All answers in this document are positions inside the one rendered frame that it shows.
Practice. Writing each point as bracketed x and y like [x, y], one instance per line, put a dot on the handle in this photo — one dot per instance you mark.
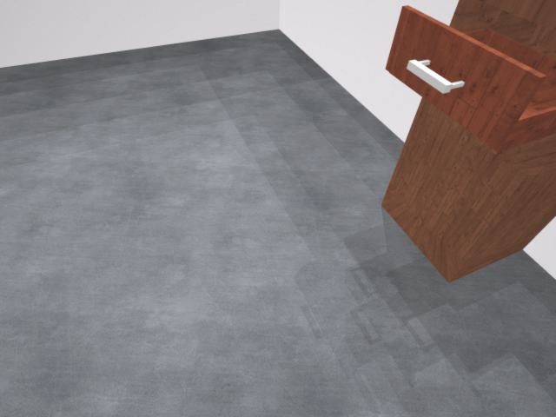
[432, 78]

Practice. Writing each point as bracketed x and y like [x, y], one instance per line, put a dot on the cabinet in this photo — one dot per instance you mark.
[464, 205]

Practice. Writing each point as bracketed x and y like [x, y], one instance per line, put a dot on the drawer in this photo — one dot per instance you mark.
[509, 94]

